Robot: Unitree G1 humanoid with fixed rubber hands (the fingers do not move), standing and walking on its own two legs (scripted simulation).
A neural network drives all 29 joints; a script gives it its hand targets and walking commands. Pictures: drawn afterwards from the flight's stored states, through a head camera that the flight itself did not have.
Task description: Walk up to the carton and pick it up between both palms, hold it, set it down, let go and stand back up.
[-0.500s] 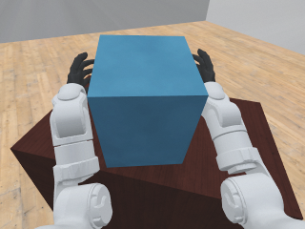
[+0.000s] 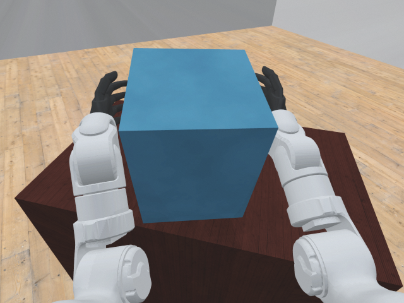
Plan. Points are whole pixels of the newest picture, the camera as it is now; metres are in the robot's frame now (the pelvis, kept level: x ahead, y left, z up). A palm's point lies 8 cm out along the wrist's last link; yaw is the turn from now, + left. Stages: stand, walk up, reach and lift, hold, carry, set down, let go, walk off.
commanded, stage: hold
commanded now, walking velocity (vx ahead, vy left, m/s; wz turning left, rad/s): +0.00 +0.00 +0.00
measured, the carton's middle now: (192, 139) +0.37 +0.01 +0.19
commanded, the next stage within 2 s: none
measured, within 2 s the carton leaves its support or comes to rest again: neither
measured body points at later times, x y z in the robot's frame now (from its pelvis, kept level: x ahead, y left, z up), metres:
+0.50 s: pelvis +0.00 +0.01 +0.00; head -0.05 +0.02 +0.45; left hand +0.38 +0.16 +0.26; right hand +0.39 -0.13 +0.25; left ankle +0.00 +0.12 -0.75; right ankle +0.05 -0.09 -0.75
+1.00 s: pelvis +0.01 +0.01 +0.00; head -0.03 +0.02 +0.45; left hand +0.38 +0.16 +0.25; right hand +0.39 -0.13 +0.24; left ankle +0.00 +0.12 -0.75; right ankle +0.05 -0.09 -0.75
